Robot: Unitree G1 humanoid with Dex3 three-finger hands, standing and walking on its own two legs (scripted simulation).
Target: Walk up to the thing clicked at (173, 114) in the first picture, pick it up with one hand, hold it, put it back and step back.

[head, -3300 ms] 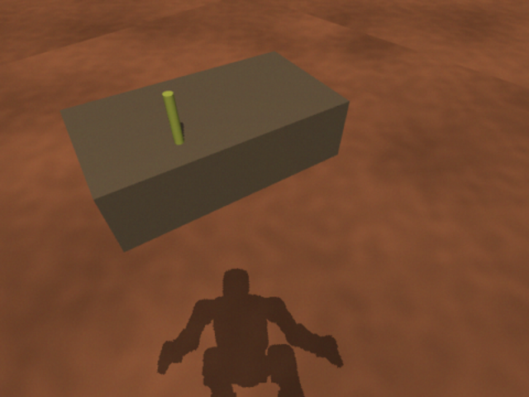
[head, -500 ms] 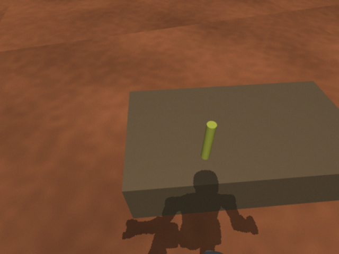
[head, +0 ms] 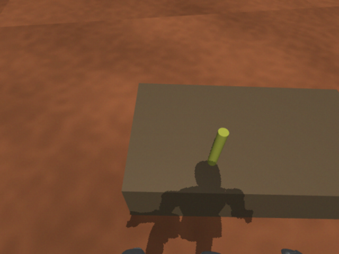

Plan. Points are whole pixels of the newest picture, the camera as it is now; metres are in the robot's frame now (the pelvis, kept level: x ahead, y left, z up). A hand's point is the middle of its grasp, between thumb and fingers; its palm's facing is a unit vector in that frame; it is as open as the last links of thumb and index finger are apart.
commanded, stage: walk up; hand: right
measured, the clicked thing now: (217, 148) +0.55 -0.20 -0.28
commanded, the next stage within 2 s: stand in 1.32 s
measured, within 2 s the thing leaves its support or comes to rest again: neither
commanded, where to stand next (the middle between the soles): +0.08 +0.02 m, yaw -2 degrees
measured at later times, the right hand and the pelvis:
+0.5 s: hand out of the picture +0.14 -0.24 -0.13, palm faces -0.05 +0.95 -0.31, open 7.4 cm; pelvis +0.02 +0.01 +0.02, yaw +1 degrees
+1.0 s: hand out of the picture +0.10 -0.24 -0.13, palm faces -0.01 +0.94 -0.33, open 7.4 cm; pelvis +0.03 +0.02 +0.03, yaw +0 degrees
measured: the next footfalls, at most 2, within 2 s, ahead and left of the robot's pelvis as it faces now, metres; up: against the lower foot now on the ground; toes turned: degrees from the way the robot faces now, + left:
none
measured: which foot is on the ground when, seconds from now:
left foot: down 0.00-1.00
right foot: down 0.00-1.00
